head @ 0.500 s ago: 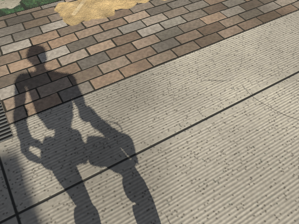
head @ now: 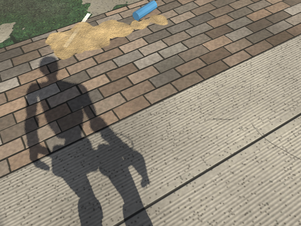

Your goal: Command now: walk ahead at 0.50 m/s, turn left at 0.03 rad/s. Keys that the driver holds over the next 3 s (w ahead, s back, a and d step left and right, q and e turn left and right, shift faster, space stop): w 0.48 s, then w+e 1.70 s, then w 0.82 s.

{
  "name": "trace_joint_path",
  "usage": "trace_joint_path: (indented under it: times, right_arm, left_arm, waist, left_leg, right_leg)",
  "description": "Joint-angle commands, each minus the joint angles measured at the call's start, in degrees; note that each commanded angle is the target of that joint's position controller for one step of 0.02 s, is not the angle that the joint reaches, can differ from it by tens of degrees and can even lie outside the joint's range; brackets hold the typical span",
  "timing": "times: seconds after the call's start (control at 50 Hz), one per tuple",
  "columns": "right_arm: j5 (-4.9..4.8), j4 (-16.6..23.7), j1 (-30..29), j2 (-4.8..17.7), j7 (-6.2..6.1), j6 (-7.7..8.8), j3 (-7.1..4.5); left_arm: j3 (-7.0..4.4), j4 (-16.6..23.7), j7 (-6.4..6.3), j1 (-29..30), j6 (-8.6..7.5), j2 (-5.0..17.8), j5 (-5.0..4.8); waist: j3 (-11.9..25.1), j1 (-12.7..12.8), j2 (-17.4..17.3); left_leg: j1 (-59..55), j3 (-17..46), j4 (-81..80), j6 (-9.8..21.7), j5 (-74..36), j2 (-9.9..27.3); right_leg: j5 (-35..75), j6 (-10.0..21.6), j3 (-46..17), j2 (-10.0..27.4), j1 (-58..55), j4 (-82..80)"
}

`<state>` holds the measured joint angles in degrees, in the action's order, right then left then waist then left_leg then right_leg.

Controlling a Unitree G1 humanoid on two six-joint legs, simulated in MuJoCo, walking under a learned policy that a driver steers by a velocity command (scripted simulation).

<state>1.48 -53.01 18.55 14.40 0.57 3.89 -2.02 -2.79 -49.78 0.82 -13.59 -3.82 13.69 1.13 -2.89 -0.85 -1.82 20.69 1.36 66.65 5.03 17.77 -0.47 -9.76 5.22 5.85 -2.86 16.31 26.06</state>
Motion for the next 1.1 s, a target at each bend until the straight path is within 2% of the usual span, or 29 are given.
trace_joint_path:
  times: [0.02, 0.08, 0.18, 0.26, 0.3, 0.34, 0.36, 0.38, 0.4, 0.42, 0.44, 0.46, 0.48, 0.5, 0.54, 0.58, 0.64, 0.74, 0.84, 0.9, 0.94, 0.96, 0.98, 1.0, 1.02, 1.04, 1.06, 1.08, 1.1]
  right_arm:
    - [0.82, 1.7, 4.1, 2.5, 0.84, -0.89, -0.46]
    - [0.88, 3.4, -1.9, 2.1, 1.23, -1.53, -0.24]
    - [0.23, 6.7, -13.9, 1.1, 1.39, -1.30, 0.56]
    - [-0.03, 8.2, -20.1, 1.0, 1.26, -1.03, 0.90]
    - [-0.02, 8.9, -21.6, 1.6, 1.16, -0.78, 0.71]
    - [0.02, 8.7, -20.3, 2.2, 0.97, -0.35, 0.34]
    - [0.07, 7.7, -17.2, 2.8, 0.69, -0.07, -0.04]
    - [0.20, 5.5, -10.8, 3.6, 0.28, 0.33, -0.63]
    - [0.85, 2.2, -0.9, 5.3, -0.31, 0.96, -1.55]
    - [2.38, 0.6, 8.7, 10.4, -1.11, 1.34, -2.99]
    - [1.84, 0.1, 10.0, 13.8, -0.78, 0.75, -4.01]
    - [-0.35, 0.4, 5.5, 10.4, -0.35, 0.21, -3.47]
    - [-0.79, 1.1, 0.1, 7.3, -0.20, 0.30, -2.64]
    - [-0.47, 1.4, -3.0, 4.6, -0.05, 0.73, -1.98]
    - [-0.52, 0.3, -3.8, 1.6, -0.52, 1.53, -1.06]
    - [-0.67, -1.1, -1.1, 2.2, -0.66, 2.63, -1.10]
    - [-0.65, -2.3, 1.4, 3.5, -0.84, 3.22, -1.37]
    - [-0.64, -3.4, 4.3, 3.0, -1.21, 3.17, -0.93]
    - [-0.35, -5.4, 9.3, 3.7, -2.29, 2.59, -0.97]
    - [-0.10, -5.5, 8.4, 5.3, -2.90, 1.89, -1.34]
    - [0.12, -5.1, 7.1, 6.9, -3.04, 1.04, -1.89]
    - [-0.10, -4.4, 6.4, 7.6, -2.86, 0.58, -2.10]
    - [-0.43, -2.6, 5.4, 6.9, -2.49, 0.63, -1.92]
    - [-1.37, 1.7, 6.2, 1.5, -1.08, 1.36, -1.19]
    - [-0.66, 3.4, -0.3, 6.1, -0.69, 2.24, -1.87]
    - [-1.19, 4.8, -3.8, 5.1, -0.46, 3.08, -1.51]
    - [-1.31, 4.4, -3.0, 5.0, -0.63, 3.43, -1.50]
    - [-0.39, 4.6, -3.4, 4.6, -0.78, 2.67, -1.61]
    - [0.76, 4.3, -1.9, 3.9, -0.71, 1.39, -1.41]
  left_arm:
    - [-0.60, -0.3, -0.02, -5.1, -1.74, 3.8, -0.47]
    - [-0.91, -2.3, -0.01, -8.0, -2.23, 5.4, -0.78]
    - [-0.48, -4.6, -0.11, -12.5, -2.06, 4.9, -0.97]
    - [-0.34, -6.5, -0.62, -16.0, -1.89, 5.3, -0.53]
    - [-0.37, -7.3, -1.02, -16.6, -1.63, 5.6, -0.15]
    - [-0.53, -7.7, -1.44, -15.5, -1.38, 6.2, 0.12]
    - [-0.62, -7.7, -1.58, -14.4, -1.28, 6.6, 0.22]
    - [-0.67, -7.8, -1.57, -13.5, -1.08, 7.0, 0.18]
    - [-0.43, -7.6, -1.48, -12.9, -0.97, 6.5, -0.05]
    - [0.49, -5.4, -1.18, -13.5, -1.16, 3.8, -1.25]
    - [0.86, -5.3, -0.90, -19.3, -1.04, 0.6, -2.27]
    - [-0.66, -5.4, -1.26, -14.0, -0.67, 6.0, -0.75]
    - [-0.66, -4.0, -0.90, -9.8, -1.08, 5.4, -0.67]
    - [-0.46, -4.0, -0.70, -8.3, -1.12, 4.1, -0.76]
    - [-0.34, -5.1, -0.06, -9.9, 0.45, 2.4, 0.44]
    - [-0.40, -5.0, 0.59, -9.5, 1.65, 1.4, 0.62]
    - [-0.54, -3.1, 1.10, -3.6, 2.52, 1.6, 0.48]
    - [0.07, 0.4, 1.50, 6.3, 2.22, 0.7, 0.11]
    - [0.79, 3.9, 1.88, 14.1, 1.99, 0.2, 0.49]
    - [0.25, 4.0, 1.66, 12.0, 1.93, 1.1, 0.70]
    - [-0.83, 1.9, 1.29, 4.2, 1.80, 2.9, 0.84]
    - [-1.82, -0.4, 1.06, -3.3, 1.39, 4.5, 1.20]
    - [-3.64, -2.2, 0.34, -11.7, 1.18, 9.3, 1.99]
    - [-5.24, -0.7, -0.14, -9.7, 1.87, 15.2, 0.96]
    - [-5.11, -0.7, -0.30, -10.3, 2.74, 14.7, -0.30]
    - [-4.47, -0.8, -0.82, -6.7, 2.76, 12.2, -0.49]
    - [-3.70, -0.9, -0.83, -4.2, 2.48, 8.7, -0.58]
    - [-3.18, -0.8, -1.02, -2.2, 1.97, 7.2, -0.73]
    - [-2.78, -0.4, -1.18, -0.9, 1.46, 6.3, -0.93]
  waist:
    - [2.0, -0.8, 5.3]
    - [-0.3, -0.4, 4.9]
    - [-2.2, 2.4, 5.0]
    - [-2.6, 4.3, 5.5]
    - [-3.1, 4.2, 5.6]
    - [-2.7, 2.8, 5.8]
    - [-1.2, 1.2, 6.1]
    - [2.1, -1.6, 5.8]
    - [7.5, -5.5, 3.9]
    - [15.2, -7.9, -2.6]
    - [20.5, -5.2, -12.7]
    - [14.5, -4.4, -3.3]
    - [7.0, -2.4, -1.9]
    - [4.0, -0.8, -0.1]
    - [1.8, 1.9, -1.4]
    - [1.4, 2.7, -1.5]
    - [-1.0, 2.3, -1.2]
    - [-3.0, 0.5, -1.0]
    - [-4.1, -1.8, -1.3]
    - [-2.0, 0.2, -2.8]
    - [2.9, 3.7, -4.0]
    - [7.0, 7.0, -3.1]
    - [12.3, 10.9, 1.7]
    - [17.1, 6.7, 17.9]
    - [16.4, 8.5, 6.8]
    - [9.1, 6.7, 4.0]
    - [4.0, 3.8, -0.8]
    - [2.0, 1.6, -1.7]
    - [2.1, 0.0, -1.0]
  left_leg:
    - [7.8, 0.9, -0.6, -1.1, -3.0, 4.3]
    - [13.6, -1.0, -5.8, -2.6, -7.7, 6.1]
    - [16.0, -3.9, -21.7, -4.2, -16.9, 6.0]
    - [14.7, -5.4, -29.9, -3.3, -18.5, 4.2]
    - [14.6, -5.1, -32.2, -2.1, -16.0, 3.7]
    - [11.4, -5.4, -34.6, -0.4, -11.7, 2.4]
    - [6.6, -6.0, -35.9, 0.7, -9.3, 0.8]
    - [-1.2, -6.8, -38.4, 1.9, -8.8, -1.2]
    - [-14.3, -5.7, -40.5, 3.8, -10.5, -0.6]
    - [-30.9, 10.5, -41.5, 8.0, -4.8, 13.1]
    - [-40.3, 35.9, -48.3, 15.2, -4.4, 25.9]
    - [-35.0, 33.3, -49.9, 13.3, -1.3, 22.4]
    - [-26.7, 24.6, -51.7, 11.5, -3.6, 20.4]
    - [-20.7, 18.6, -54.0, 9.4, -7.7, 17.9]
    - [-13.4, 10.2, -57.0, 6.0, -12.3, 14.3]
    - [-11.9, 6.4, -58.5, 5.6, -16.2, 13.7]
    - [-12.5, 1.3, -61.0, 4.8, -16.8, 13.1]
    - [-15.5, -6.0, -60.9, 3.0, -23.5, 11.6]
    - [-24.2, -10.3, -57.3, 2.5, -33.7, 13.9]
    - [-28.3, -13.1, -49.2, 1.9, -53.5, 15.0]
    - [-28.7, -14.5, -35.6, 1.8, -64.6, 15.4]
    - [-24.5, -15.3, -23.9, 1.0, -59.9, 14.7]
    - [-12.1, -15.5, -6.5, -0.7, -42.1, 13.1]
    - [14.7, -12.6, 17.0, -4.5, 10.8, -1.5]
    - [22.3, -0.2, 19.8, -3.9, 9.3, -0.4]
    - [24.6, 1.1, 16.3, -3.4, 3.9, 3.3]
    - [21.0, 0.7, 9.6, -3.6, 0.7, 5.4]
    - [17.4, 1.1, 5.0, -4.2, 0.3, 6.8]
    - [13.6, 1.0, 2.5, -5.1, 0.1, 7.1]
  right_leg:
    - [9.5, 6.8, -16.7, 15.1, -6.8, -16.5]
    - [11.8, 7.2, -13.2, 14.2, -7.5, -19.1]
    - [17.4, 5.6, -8.8, 11.9, -10.8, -19.4]
    - [21.7, 5.6, -8.2, 13.3, -16.3, -17.7]
    - [24.7, 5.8, -8.7, 15.0, -19.9, -16.0]
    - [31.5, 5.3, -8.4, 16.0, -22.1, -12.7]
    - [38.9, 4.6, -7.7, 15.9, -22.3, -8.8]
    - [44.5, 3.8, -6.8, 14.9, -21.8, -1.4]
    - [41.0, 2.7, -4.7, 12.5, -16.6, 10.0]
    - [21.7, 0.9, -1.9, 8.7, -1.8, 28.2]
    - [-21.0, -0.6, -2.1, -1.6, 15.0, 46.1]
    - [-18.2, 0.4, -8.9, 1.8, 19.9, 49.0]
    - [-12.6, 0.6, -8.9, 4.1, 20.7, 47.0]
    - [-9.2, 0.5, -9.0, 6.0, 18.5, 43.8]
    - [-6.9, -0.7, -9.1, 7.5, 13.4, 39.8]
    - [-5.2, -1.4, -8.7, 7.4, 13.0, 38.9]
    - [0.9, -2.2, -8.4, 8.3, 19.1, 35.9]
    - [10.2, -2.7, -5.4, 7.7, 22.1, 22.9]
    - [8.9, -0.4, 0.1, 6.1, 21.5, 12.5]
    - [1.5, 2.8, 3.1, 2.6, 15.8, 9.9]
    - [-4.1, 5.7, 4.6, -1.5, 6.7, 8.6]
    - [-3.0, 7.5, 3.5, -2.8, -3.4, 4.2]
    - [-7.4, 11.1, -8.8, 5.3, -17.5, 0.8]
    - [-5.7, 21.1, -42.9, 22.5, -34.7, -6.0]
    - [-3.4, 21.5, -45.7, 22.5, -33.9, -10.1]
    - [-0.6, 19.3, -37.3, 21.6, -27.5, -10.8]
    - [6.1, 16.3, -31.9, 19.2, -18.8, -12.1]
    - [11.0, 14.0, -27.5, 15.9, -13.3, -12.6]
    - [14.5, 13.0, -24.0, 13.6, -9.8, -13.1]
